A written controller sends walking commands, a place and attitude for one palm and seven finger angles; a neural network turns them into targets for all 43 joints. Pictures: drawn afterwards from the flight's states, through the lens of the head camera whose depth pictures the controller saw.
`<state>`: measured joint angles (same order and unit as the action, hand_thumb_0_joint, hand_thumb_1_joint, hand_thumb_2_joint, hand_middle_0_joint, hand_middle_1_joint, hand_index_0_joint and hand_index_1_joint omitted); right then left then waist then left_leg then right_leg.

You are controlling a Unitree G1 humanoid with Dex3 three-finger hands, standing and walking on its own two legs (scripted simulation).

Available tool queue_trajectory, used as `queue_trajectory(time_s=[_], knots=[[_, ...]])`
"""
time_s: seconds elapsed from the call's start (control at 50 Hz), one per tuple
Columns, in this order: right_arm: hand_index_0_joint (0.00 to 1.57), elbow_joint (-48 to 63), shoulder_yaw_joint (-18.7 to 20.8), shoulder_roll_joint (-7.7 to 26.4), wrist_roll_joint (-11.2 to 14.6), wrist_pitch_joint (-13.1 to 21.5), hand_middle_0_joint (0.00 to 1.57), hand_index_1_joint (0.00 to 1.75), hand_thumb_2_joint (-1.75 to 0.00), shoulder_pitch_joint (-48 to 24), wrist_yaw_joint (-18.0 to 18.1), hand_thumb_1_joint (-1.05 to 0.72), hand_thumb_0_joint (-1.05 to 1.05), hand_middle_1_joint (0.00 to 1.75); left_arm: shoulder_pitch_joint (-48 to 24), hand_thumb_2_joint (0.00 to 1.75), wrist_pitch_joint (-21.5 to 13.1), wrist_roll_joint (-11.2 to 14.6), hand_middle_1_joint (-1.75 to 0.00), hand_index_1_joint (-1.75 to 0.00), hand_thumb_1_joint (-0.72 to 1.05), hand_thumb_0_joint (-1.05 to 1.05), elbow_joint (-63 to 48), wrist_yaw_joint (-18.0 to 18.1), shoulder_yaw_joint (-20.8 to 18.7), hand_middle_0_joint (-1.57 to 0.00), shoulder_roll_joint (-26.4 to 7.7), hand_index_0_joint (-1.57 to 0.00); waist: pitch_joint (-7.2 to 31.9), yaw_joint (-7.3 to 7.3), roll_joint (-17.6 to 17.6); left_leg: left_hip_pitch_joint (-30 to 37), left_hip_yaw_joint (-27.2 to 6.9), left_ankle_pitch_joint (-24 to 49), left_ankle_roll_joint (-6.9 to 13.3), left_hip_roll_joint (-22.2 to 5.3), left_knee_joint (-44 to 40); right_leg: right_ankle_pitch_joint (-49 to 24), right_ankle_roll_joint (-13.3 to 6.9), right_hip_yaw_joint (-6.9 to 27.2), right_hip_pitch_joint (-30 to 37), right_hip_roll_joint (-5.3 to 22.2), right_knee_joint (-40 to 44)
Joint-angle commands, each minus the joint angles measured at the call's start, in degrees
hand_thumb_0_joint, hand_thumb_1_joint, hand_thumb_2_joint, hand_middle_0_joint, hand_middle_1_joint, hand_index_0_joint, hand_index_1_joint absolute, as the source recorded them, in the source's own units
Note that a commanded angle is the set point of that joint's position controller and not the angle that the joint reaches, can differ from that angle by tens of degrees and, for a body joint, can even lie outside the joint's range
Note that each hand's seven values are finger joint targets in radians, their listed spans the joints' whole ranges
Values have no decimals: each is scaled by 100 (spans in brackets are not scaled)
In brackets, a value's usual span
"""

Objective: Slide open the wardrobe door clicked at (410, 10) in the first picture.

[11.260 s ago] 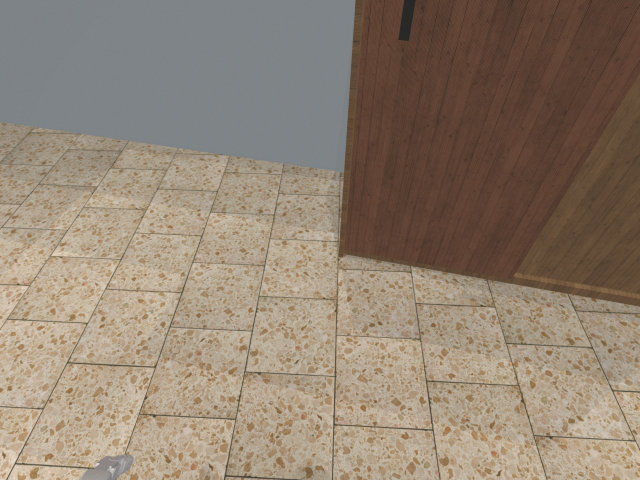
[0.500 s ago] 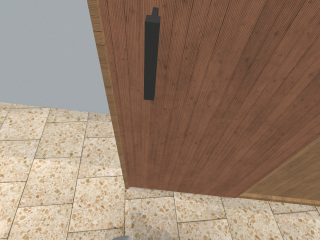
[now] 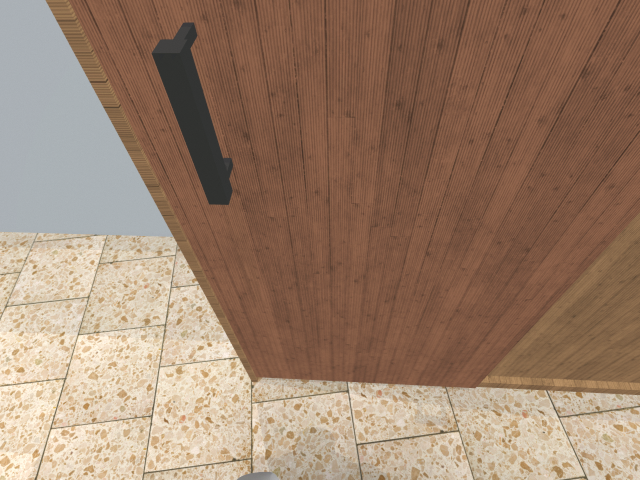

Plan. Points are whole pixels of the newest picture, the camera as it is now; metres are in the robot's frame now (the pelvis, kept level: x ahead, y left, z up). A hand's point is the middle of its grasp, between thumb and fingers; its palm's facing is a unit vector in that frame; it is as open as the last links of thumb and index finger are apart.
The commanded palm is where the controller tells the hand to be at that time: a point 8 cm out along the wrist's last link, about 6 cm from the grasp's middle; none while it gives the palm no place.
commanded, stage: come to a stop and stand still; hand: left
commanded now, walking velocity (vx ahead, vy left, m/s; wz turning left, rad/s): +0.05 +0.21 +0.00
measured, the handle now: (205, 122) +0.43 +0.15 +0.23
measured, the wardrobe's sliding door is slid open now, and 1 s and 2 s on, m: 0.00 0.00 0.00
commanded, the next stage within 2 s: look again from close up in 1.78 s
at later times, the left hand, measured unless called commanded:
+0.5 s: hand out of the picture -0.01 +0.21 -0.17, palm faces +0.04 -0.99 -0.15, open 7.3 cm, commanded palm none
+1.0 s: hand out of the picture -0.01 +0.18 -0.17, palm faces +0.04 -0.98 -0.21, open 7.3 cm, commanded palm none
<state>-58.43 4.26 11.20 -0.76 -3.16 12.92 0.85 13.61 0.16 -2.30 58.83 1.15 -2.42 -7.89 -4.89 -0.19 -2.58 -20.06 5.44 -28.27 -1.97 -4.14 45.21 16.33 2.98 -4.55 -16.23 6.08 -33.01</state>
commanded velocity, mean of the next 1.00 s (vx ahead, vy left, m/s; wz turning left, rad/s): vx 0.03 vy -0.03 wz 0.00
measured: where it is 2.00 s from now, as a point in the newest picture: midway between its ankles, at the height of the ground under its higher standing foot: outside the picture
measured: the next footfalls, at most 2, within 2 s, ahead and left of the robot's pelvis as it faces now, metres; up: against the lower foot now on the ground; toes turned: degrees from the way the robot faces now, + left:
left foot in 0.24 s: +0.01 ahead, +0.13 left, +0.00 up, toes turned +3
right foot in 0.60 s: +0.00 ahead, -0.09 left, +0.00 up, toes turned -4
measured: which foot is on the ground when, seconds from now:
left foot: up 0.00-0.22, down 0.24-1.00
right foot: down 0.00-0.24, up 0.26-0.58, down 0.60-1.00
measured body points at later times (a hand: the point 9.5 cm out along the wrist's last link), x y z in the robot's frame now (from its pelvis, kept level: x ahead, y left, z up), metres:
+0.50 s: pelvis -0.02 +0.04 +0.02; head +0.00 +0.06 +0.47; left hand -0.01 +0.27 -0.15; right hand -0.02 -0.18 -0.13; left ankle -0.03 +0.13 -0.73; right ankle -0.05 -0.09 -0.70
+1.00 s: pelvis -0.03 +0.00 +0.00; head -0.05 +0.00 +0.45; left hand -0.02 +0.23 -0.15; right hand +0.00 -0.23 -0.15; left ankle -0.03 +0.13 -0.73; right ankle -0.04 -0.09 -0.73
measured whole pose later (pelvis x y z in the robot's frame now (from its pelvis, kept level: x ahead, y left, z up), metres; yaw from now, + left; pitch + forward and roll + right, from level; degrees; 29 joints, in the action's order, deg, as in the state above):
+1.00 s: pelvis -0.03 +0.00 +0.00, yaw +0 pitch -2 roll +0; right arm -59.8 2.5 9.2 -0.9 -0.2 16.2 1.8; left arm 19.4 -1.0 -1.5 59.2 2.6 -0.2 -8.3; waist 1.0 0.2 -0.6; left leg -11.6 5.2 -17.5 -0.7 -3.4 31.7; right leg 18.3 -1.9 -5.6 -10.2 0.1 -30.9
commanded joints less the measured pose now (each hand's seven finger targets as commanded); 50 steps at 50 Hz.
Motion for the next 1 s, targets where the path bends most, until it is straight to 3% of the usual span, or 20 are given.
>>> queue_trajectory(time_s=[0.0, 0.1, 0.16, 0.18, 0.22, 0.24, 0.28, 0.32, 0.44, 0.52, 0.56, 0.6, 0.62, 0.64, 0.66, 0.72, 0.76, 0.86, 0.92, 0.98], knots=[[20, 378, -3, 190, 3, 69, 20, 30, -90, 94, -39, -90, 0, 30, 408, 90, -93, 24, -30, -30, 90, 0, -180, 150, -246, -20, -1102, -20, 460, -199, 2073, -663, -397, 95, -81, 71, 1267, -3323, -1011, 1151, 604, 1466, 1230], [20, 388, -49, 87, 6, 110, 20, 30, -90, 82, -133, -90, 0, 30, 282, 90, -11, -25, -30, -30, 90, 0, -315, 142, -362, -20, -1284, -20, 325, -276, 1758, -192, -164, 254, -91, 186, 197, -872, -964, 1124, 142, 1371, 1581], [20, 196, -89, -19, 4, 217, 20, 30, -90, 595, -97, -90, 0, 30, 112, 90, 53, 25, -30, -30, 90, 0, -310, 115, -364, -20, -1258, -20, 396, -32, 1443, 947, 96, 980, -64, 347, -1524, 51, -702, 898, -323, 1023, 1268], [20, 90, -96, 55, 11, 273, 20, 30, -90, 831, -72, -90, 0, 30, 81, 90, 82, 78, -30, -30, 90, 0, -316, 92, -317, -20, -1100, -20, 470, 67, 922, 1477, 21, 1335, -47, 280, -2136, 423, -502, 667, -638, 736, 913], [20, 204, 48, 731, -69, 331, 20, 30, -90, 904, 8, -90, 0, 30, 129, 90, 133, 130, -30, -30, 90, 0, -479, 47, -172, -20, -400, -20, 291, 93, -1631, 973, -1961, 602, 467, -1334, -3401, 1251, -22, -151, -1030, -150, -581], [20, 273, 18, 747, -125, 312, 20, 30, -90, 672, 36, -90, 0, 30, -72, 90, 113, 120, -30, -30, 90, 0, -468, 41, -157, -20, -412, -20, -71, 96, -1402, 143, -2092, 273, 826, -1517, -3704, 1223, -86, 139, -806, -132, -1093], [20, 228, -87, 456, -123, 393, 20, 30, -90, 281, 89, -90, 0, 30, -31, 90, 139, 43, -30, -30, 90, 0, -216, -3, -135, -20, -402, -20, -295, -34, -885, -31, -1855, -127, 784, -1233, -3933, 715, -117, 364, -708, -53, -1683], [20, 164, -140, 276, -89, 446, 20, 30, -90, 318, 130, -90, 0, 30, 157, 90, 82, 41, -30, -30, 90, 0, -51, -56, -106, -20, -351, -20, -234, -69, -424, 426, -1443, 869, 783, -1097, -3700, 396, -115, 363, -872, -63, -1773], [20, -187, -152, 372, -108, 467, 20, 30, -90, 844, 207, -90, 0, 30, -70, 90, 21, 124, -30, -30, 90, 0, 26, -32, 0, -20, -275, -20, 271, 187, -389, 1613, -1184, 3567, 990, -1240, -3053, 796, -59, 213, -516, -147, -538], [20, -339, -130, 385, -60, 428, 20, 30, -90, 852, 228, -90, 0, 30, 284, 90, 2, 145, -30, -30, 90, 0, 233, -3, -15, -20, -308, -20, 479, 39, -357, 1501, -1031, 4146, 781, -1037, -2511, -246, -107, 75, 349, -259, 863], [20, -389, -161, 203, 3, 458, 20, 30, -90, 886, 196, -90, 0, 30, 598, 90, -59, 133, -30, -30, 90, 0, 382, 41, -36, -20, -490, -20, 733, -36, 108, 1069, -626, 3587, 394, -702, -2134, -1460, -204, 369, 1181, 71, 1303], [20, -393, -243, -59, 35, 451, 20, 30, -90, 813, 146, -90, 0, 30, 554, 90, -95, 153, -30, -30, 90, 0, 447, 67, 24, -20, -593, -20, 525, 31, 479, 675, -349, 2255, 160, -330, -2277, -2242, -375, 485, 1229, 523, 1130], [20, 53, -237, 375, -117, 486, 20, 30, -90, 743, 116, -90, 0, 30, 575, 90, -123, 123, -30, -30, 90, 0, 66, 107, 181, -20, -1206, -20, 191, 112, -198, 874, -674, 2634, 245, 35, -2486, -1503, -435, 602, 858, 4, 790], [20, 21, -76, 467, -127, 563, 20, 30, -90, 817, 163, -90, 0, 30, 672, 90, -58, 133, -30, -30, 90, 0, 0, 140, 73, -20, -825, -20, 751, 65, 132, 966, -835, 2683, 407, -554, -2220, -495, -461, 372, 539, -107, 393], [20, -28, -38, 464, -128, 544, 20, 30, -90, 755, 194, -90, 0, 30, 709, 90, -71, 110, -30, -30, 90, 0, 4, 144, 96, -20, -534, -20, 860, -9, 223, 927, -908, 2597, 521, -623, -2123, -576, -525, 359, 459, -163, 465], [20, 83, -130, 176, -67, 465, 20, 30, -90, 740, 142, -90, 0, 30, 851, 90, -151, 80, -30, -30, 90, 0, -109, 148, 132, -20, -635, -20, 402, -30, 1056, 450, -409, 1781, 382, -172, -1651, -1077, -591, 845, 473, 130, 1022], [20, 52, -131, 40, -64, 427, 20, 30, -90, 817, 120, -90, 0, 30, 762, 90, -205, 97, -30, -30, 90, 0, -138, 174, 73, -20, -751, -20, 183, 118, 975, 345, -265, 1567, 277, 18, -1440, -1352, -696, 1076, 275, 372, 1200], [20, 39, -132, 57, -20, 423, 20, 30, -90, 829, 127, -90, 0, 30, 898, 90, -268, 113, -30, -30, 90, 0, -163, 203, 44, -20, -863, -20, 397, 112, 553, 523, -207, 1938, 249, -8, -1474, -3249, -664, 913, 694, 351, 787], [20, 49, -155, 72, -17, 402, 20, 30, -90, 746, 123, -90, 0, 30, 942, 90, -255, 99, -30, -30, 90, 0, -175, 211, 83, -20, -824, -20, 360, 73, 591, 687, -208, 2227, 269, -89, -1579, -3190, -601, 829, 665, 245, 782], [20, 71, -128, 181, -11, 364, 20, 30, -90, 627, 122, -90, 0, 30, 826, 90, -202, 116, -30, -30, 90, 0, -199, 196, 74, -20, -828, -20, 55, 103, 388, 757, -284, 2016, 265, -125, -1703, -1969, -570, 813, 221, 182, 982]])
